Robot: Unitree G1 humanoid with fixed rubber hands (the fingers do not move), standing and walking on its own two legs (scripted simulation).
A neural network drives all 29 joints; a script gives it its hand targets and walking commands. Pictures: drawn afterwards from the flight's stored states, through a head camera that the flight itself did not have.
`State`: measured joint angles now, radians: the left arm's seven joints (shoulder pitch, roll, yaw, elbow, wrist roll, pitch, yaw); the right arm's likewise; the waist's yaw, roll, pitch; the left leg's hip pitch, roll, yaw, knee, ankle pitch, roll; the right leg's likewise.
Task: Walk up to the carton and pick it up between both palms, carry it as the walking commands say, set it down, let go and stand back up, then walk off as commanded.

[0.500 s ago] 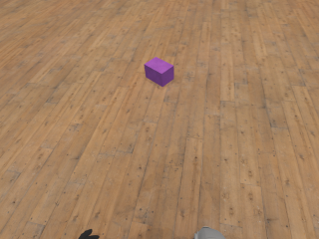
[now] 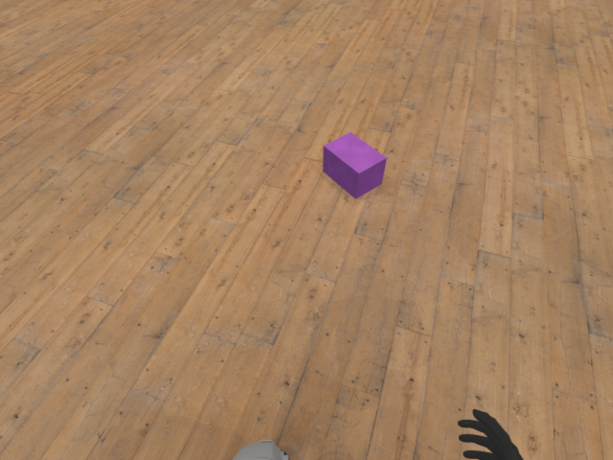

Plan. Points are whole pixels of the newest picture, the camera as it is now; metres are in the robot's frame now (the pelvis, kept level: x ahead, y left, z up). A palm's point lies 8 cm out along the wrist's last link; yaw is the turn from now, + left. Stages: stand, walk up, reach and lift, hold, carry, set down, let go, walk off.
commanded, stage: walk up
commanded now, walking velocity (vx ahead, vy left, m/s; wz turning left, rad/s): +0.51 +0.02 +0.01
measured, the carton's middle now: (353, 165) +1.41 -0.04 -0.68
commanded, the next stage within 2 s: none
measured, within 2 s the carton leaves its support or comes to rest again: neither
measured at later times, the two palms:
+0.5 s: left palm (220, 328) +0.32 +0.21 -0.11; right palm (532, 428) +0.22 -0.29 -0.15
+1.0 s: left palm (213, 259) +0.47 +0.26 -0.13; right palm (450, 242) +0.54 -0.20 -0.12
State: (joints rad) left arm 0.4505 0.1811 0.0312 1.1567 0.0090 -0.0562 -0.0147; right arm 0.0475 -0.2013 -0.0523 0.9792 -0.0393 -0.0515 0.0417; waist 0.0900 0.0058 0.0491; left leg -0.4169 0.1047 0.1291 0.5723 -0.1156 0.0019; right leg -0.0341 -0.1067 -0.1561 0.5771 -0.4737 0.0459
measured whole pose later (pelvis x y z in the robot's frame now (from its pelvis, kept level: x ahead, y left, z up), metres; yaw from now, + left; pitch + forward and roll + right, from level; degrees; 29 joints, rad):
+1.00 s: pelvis +0.47 +0.02 +0.01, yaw +1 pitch -1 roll +1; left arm 0.26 0.23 0.04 1.08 0.02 -0.04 -0.02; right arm 0.18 -0.15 -0.03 1.01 -0.04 -0.07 0.01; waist 0.02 -0.04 0.07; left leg -0.26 0.06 0.17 0.55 -0.27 0.01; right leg -0.46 -0.13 -0.07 1.10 -0.34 0.01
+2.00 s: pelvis +0.84 +0.02 +0.01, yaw +1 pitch -2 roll +1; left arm 0.13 0.20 0.04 1.04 0.01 0.02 0.01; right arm 0.21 -0.17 -0.03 1.06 -0.02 -0.01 -0.02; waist -0.03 -0.03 0.09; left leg -0.26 0.05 0.18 0.54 -0.23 0.03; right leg -0.37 -0.11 -0.04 0.69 -0.30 0.03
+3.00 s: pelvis +0.82 +0.04 +0.00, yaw -15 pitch +0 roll +0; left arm 0.21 0.21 0.04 0.92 0.04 0.06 0.02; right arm 0.14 -0.22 -0.02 0.87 -0.03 0.05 0.01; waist 0.01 -0.03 0.05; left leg -0.28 -0.01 0.11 0.60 -0.32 0.03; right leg -0.39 -0.02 0.06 0.60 -0.24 0.02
